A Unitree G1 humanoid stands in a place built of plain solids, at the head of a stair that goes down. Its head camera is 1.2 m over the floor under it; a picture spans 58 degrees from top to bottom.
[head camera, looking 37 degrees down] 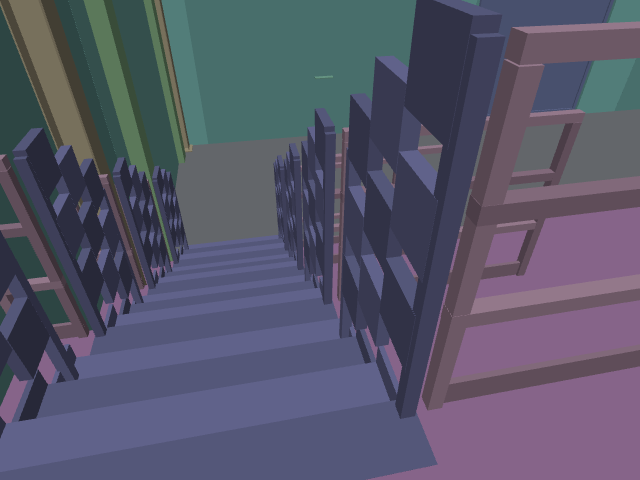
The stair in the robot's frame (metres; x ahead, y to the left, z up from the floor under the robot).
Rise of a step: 0.15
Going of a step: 0.26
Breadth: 1.32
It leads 11 degrees to the left of straight ahead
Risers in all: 4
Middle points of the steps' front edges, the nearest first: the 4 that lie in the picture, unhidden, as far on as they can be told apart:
0.65 0.37 0.00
0.91 0.42 -0.15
1.16 0.47 -0.31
1.42 0.52 -0.46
